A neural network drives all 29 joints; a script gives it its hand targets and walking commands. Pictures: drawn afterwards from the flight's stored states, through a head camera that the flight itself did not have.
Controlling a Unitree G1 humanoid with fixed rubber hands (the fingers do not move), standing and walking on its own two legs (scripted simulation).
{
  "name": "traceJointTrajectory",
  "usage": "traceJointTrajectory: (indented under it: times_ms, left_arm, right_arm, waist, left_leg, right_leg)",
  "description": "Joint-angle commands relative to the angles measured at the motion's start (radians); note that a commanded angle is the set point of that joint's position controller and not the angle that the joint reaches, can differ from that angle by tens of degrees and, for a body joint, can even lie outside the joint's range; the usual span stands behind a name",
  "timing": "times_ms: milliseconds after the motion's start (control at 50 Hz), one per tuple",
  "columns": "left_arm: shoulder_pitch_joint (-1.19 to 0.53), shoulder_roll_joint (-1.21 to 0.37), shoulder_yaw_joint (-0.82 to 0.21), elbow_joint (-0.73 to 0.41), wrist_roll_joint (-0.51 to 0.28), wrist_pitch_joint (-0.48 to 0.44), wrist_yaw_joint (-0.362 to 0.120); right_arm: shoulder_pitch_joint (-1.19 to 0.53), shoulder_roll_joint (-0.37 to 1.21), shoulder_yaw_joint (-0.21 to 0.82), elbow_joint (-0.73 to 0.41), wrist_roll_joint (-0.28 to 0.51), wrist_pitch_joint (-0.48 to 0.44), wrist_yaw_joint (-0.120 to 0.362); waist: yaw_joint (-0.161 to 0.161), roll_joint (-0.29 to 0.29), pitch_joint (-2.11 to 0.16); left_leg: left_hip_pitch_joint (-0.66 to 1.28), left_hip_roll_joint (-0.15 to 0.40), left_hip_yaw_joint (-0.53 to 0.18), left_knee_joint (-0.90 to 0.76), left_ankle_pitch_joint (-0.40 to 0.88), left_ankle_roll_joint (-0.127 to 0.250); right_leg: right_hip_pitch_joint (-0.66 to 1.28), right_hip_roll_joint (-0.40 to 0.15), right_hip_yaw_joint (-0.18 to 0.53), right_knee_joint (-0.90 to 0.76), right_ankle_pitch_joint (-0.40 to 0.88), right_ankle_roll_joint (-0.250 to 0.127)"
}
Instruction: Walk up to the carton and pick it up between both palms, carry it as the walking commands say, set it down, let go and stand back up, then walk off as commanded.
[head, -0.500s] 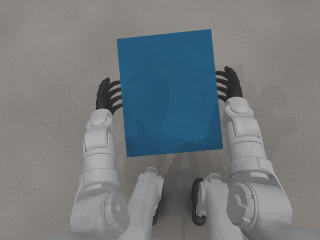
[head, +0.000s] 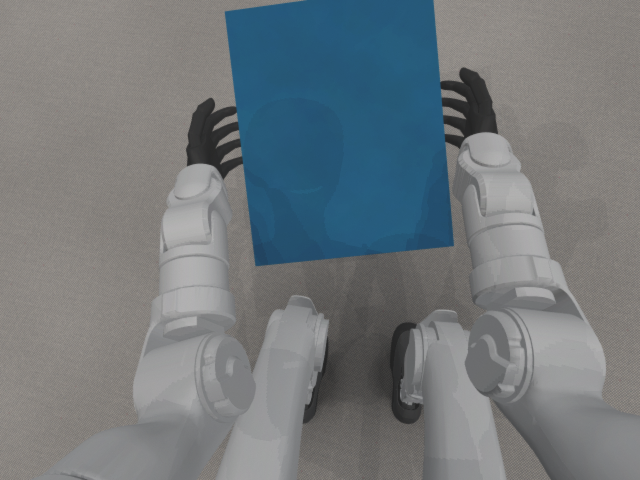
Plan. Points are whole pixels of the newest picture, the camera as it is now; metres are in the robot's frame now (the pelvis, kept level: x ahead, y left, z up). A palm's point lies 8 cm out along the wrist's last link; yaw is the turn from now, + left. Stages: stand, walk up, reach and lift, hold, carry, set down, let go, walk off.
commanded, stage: set down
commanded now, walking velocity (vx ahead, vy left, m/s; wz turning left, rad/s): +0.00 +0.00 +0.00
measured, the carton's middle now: (340, 145) +0.52 +0.07 -0.17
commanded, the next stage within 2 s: none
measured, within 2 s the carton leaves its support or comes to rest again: neither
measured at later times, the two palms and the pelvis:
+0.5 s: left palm (229, 173) +0.47 +0.22 -0.17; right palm (450, 147) +0.53 -0.09 -0.17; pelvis -0.01 +0.00 -0.06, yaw +0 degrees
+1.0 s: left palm (245, 175) +0.49 +0.23 -0.25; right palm (436, 153) +0.56 -0.08 -0.26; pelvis -0.01 +0.01 -0.12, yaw +1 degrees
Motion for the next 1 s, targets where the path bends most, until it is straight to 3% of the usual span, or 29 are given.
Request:
traceJointTrajectory:
  times_ms: [0,320,980]
  left_arm:
    - [-0.684,-0.809,-0.52,0.02,-0.158,-0.021,-0.278]
    - [-0.774,-0.754,-0.563,-0.012,-0.207,-0.043,-0.264]
    - [-0.974,-0.613,-0.594,0.036,-0.291,-0.119,-0.224]
  right_arm:
    - [-0.551,0.963,0.429,0.049,0.146,-0.02,0.274]
    - [-0.641,0.914,0.467,0.025,0.189,-0.038,0.249]
    - [-0.849,0.734,0.494,0.094,0.296,-0.113,0.229]
  waist:
    - [0.059,-0.052,-0.954]
    - [0.064,-0.057,-1.007]
    - [0.073,-0.052,-0.891]
  left_leg:
    - [0.372,-0.113,0.037,-0.157,0.222,-0.02]
    - [0.292,-0.107,0.043,-0.015,0.273,-0.03]
    - [0.217,-0.082,0.047,0.239,0.302,-0.036]
  right_leg:
    - [0.643,0.125,-0.012,-0.085,0.114,0.009]
    - [0.571,0.125,-0.022,0.07,0.171,0.009]
    - [0.426,0.1,-0.039,0.362,0.178,0.004]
